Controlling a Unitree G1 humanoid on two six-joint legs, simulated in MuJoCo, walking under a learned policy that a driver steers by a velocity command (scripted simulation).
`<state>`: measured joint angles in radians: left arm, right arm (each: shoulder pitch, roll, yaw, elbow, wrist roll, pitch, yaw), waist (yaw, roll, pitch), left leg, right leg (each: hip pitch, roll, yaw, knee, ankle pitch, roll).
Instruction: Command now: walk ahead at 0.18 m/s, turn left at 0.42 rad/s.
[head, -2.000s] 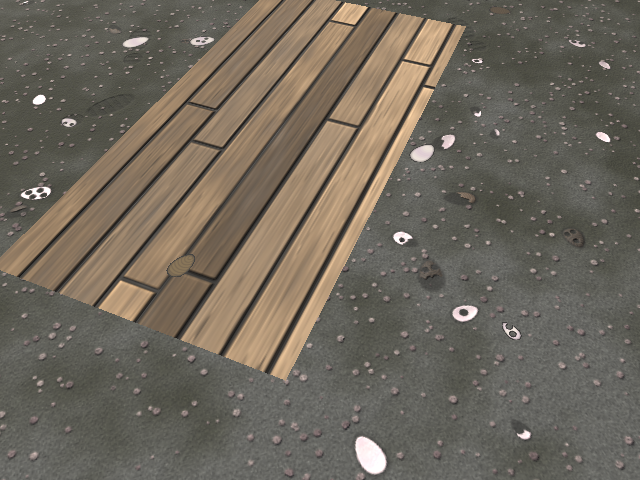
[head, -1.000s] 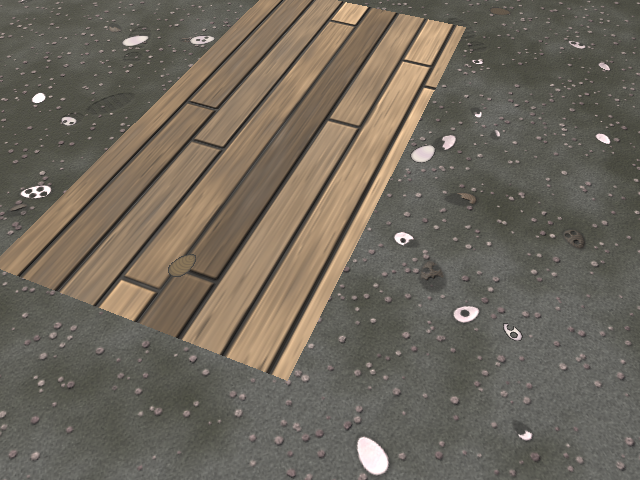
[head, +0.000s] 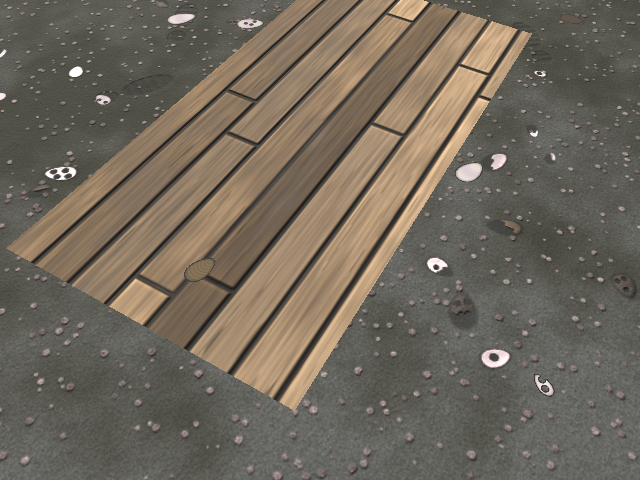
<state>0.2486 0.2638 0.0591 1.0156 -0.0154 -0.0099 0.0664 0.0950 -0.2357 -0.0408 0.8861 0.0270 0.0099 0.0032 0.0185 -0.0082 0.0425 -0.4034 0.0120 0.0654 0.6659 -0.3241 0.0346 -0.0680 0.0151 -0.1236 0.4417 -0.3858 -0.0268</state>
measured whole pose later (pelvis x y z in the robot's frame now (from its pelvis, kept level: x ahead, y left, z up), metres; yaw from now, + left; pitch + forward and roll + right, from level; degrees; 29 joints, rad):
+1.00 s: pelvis +0.36 +0.03 +0.01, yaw +18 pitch +0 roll -1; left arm 0.19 0.25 0.02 0.97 0.01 -0.06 -0.01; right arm 0.15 -0.24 -0.05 0.80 -0.01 0.01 -0.03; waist 0.03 0.00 0.02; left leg -0.30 0.02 -0.04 0.51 -0.21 -0.02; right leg -0.17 0.03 -0.03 0.45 -0.28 -0.01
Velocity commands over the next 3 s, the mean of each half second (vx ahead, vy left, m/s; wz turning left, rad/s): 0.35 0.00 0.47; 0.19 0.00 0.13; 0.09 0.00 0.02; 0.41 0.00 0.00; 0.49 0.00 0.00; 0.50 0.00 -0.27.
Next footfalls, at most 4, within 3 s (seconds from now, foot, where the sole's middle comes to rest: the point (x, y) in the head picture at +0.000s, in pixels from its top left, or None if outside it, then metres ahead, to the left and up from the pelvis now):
0.02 left None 0.09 0.09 -0.77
0.54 right None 0.41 -0.08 -0.77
0.92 left None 0.40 0.17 -0.77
1.78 right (364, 420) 0.60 -0.07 -0.77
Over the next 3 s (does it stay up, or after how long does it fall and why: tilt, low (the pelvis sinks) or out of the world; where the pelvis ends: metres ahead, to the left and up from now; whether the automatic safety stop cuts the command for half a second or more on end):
stays up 1.12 0.12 0.00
